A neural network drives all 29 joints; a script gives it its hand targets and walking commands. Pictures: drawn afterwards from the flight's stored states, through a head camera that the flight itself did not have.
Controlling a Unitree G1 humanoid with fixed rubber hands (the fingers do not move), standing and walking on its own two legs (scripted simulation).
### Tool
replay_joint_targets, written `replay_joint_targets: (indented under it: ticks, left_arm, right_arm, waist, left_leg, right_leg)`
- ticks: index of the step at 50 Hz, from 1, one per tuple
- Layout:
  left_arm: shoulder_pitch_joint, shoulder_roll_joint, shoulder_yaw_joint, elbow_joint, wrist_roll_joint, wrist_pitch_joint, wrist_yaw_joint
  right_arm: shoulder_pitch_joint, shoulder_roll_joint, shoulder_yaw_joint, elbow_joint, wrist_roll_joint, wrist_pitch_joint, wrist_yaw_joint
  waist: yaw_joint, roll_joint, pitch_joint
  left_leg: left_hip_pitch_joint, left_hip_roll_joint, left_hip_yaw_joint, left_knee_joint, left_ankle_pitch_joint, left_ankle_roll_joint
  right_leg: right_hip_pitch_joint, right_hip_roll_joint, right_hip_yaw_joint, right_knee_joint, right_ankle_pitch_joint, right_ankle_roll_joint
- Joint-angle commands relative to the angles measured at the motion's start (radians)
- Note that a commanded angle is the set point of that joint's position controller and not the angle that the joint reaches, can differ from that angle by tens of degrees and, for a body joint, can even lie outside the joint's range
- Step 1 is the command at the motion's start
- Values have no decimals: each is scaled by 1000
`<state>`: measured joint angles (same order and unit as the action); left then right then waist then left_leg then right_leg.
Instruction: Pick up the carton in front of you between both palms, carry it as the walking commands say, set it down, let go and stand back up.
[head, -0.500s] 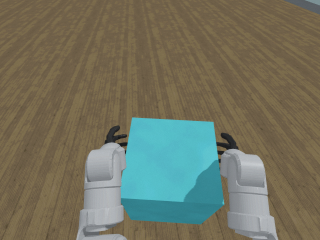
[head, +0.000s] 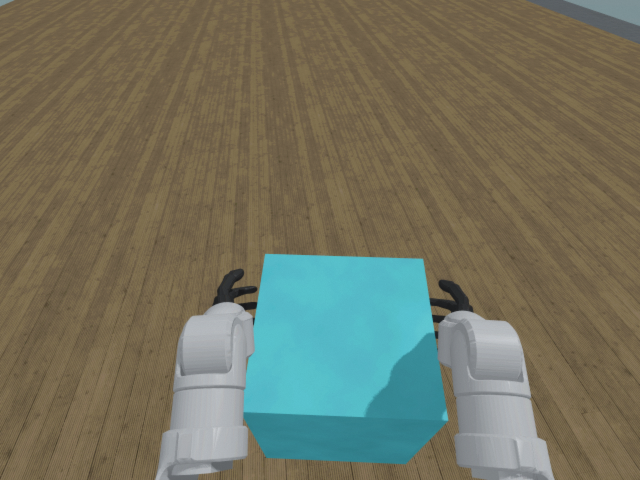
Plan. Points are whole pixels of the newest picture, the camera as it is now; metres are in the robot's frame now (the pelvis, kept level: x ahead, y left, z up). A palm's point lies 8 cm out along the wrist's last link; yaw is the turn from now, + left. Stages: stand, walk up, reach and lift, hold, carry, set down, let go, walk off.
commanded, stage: carry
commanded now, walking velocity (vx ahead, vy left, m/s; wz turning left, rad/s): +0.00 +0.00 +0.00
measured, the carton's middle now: (339, 365) +0.29 +0.00 -0.02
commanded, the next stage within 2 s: hold in 0.80 s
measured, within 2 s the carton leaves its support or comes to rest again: neither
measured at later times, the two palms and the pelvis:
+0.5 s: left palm (234, 356) +0.27 +0.14 +0.04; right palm (468, 367) +0.26 -0.16 +0.03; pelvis -0.03 -0.01 +0.00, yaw +0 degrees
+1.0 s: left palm (253, 351) +0.27 +0.11 +0.05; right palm (495, 380) +0.24 -0.18 +0.04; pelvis -0.03 -0.01 +0.01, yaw -6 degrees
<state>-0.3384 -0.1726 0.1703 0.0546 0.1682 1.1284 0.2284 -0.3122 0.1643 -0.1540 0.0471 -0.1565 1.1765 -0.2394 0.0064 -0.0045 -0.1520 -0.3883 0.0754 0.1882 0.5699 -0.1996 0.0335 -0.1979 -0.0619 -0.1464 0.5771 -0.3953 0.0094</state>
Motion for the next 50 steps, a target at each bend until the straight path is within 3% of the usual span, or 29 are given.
replay_joint_targets:
  ticks: [1, 11, 26, 31, 35, 40, 41, 42, 43, 44, 45, 46, 48, 50]
  left_arm:
    - [-538, -1122, -668, 55, -437, -36, -468]
    - [-461, -1071, -621, 101, -352, -208, -479]
    - [-458, -983, -462, 249, -139, -494, -476]
    - [-438, -980, -480, 240, -140, -504, -473]
    - [-393, -972, -529, 188, -170, -460, -466]
    - [-366, -941, -510, 183, -159, -433, -462]
    - [-307, -966, -497, 142, -160, -433, -479]
    - [-369, -932, -494, 124, -156, -447, -482]
    - [-408, -955, -519, 115, -157, -450, -485]
    - [-408, -938, -531, 106, -162, -451, -493]
    - [-419, -957, -551, 108, -170, -456, -491]
    - [-411, -943, -552, 107, -171, -459, -489]
    - [-387, -969, -559, 117, -161, -462, -481]
    - [-362, -962, -543, 126, -141, -465, -471]
  right_arm:
    - [-670, 1081, 666, -62, 447, -96, 466]
    - [-609, 1047, 636, -8, 377, -264, 479]
    - [-593, 963, 469, 155, 157, -559, 481]
    - [-574, 963, 493, 143, 163, -571, 474]
    - [-523, 955, 539, 88, 193, -524, 466]
    - [-490, 926, 516, 88, 178, -494, 462]
    - [-443, 985, 497, 117, 166, -508, 481]
    - [-461, 955, 486, 133, 138, -534, 476]
    - [-473, 958, 470, 130, 129, -549, 473]
    - [-469, 951, 462, 119, 129, -558, 466]
    - [-503, 953, 471, 113, 141, -567, 463]
    - [-498, 952, 468, 117, 149, -575, 457]
    - [-529, 955, 489, 100, 168, -579, 462]
    - [-533, 954, 501, 111, 177, -578, 470]
  waist:
    - [-6, 4, -197]
    - [-5, 3, -218]
    - [-7, 14, -231]
    - [-7, 15, -252]
    - [-5, 14, -263]
    - [-6, 7, -237]
    - [32, -128, -60]
    - [-4, -122, -59]
    - [-26, -87, -63]
    - [-34, -97, -53]
    - [-28, -65, -78]
    - [-28, -76, -86]
    - [-10, -18, -122]
    - [15, -6, -111]
  left_leg:
    - [186, 102, -125, -86, 164, 0]
    - [188, 102, -128, -110, 118, -5]
    - [183, 106, -131, -110, 124, -4]
    - [194, 105, -127, -96, 175, -5]
    - [198, 105, -122, -83, 215, -4]
    - [185, 106, -122, -86, 191, -6]
    - [548, -184, -224, -80, 247, -6]
    - [585, -164, -249, -88, 256, -6]
    - [573, -160, -260, -100, 257, -14]
    - [552, -158, -256, -103, 260, -18]
    - [579, -162, -258, -102, 277, -23]
    - [584, -164, -259, -96, 266, -26]
    - [576, -172, -259, -108, 268, -30]
    - [550, -171, -262, -119, 248, -27]
  right_leg:
    - [-67, -98, 93, -129, 153, -22]
    - [-65, -92, 103, -140, 122, -33]
    - [-78, -86, 110, -130, 122, -45]
    - [-63, -85, 108, -119, 167, -45]
    - [-54, -86, 106, -102, 212, -41]
    - [-72, -88, 107, -109, 194, -40]
    - [-225, 77, 275, -269, 266, -75]
    - [-226, 70, 285, -275, 252, -81]
    - [-185, 87, 276, -262, 244, -76]
    - [-139, 87, 274, -274, 245, -76]
    - [-136, 91, 274, -268, 274, -69]
    - [-121, 85, 283, -288, 240, -77]
    - [-75, 98, 276, -263, 295, -61]
    - [-57, 103, 272, -263, 276, -56]
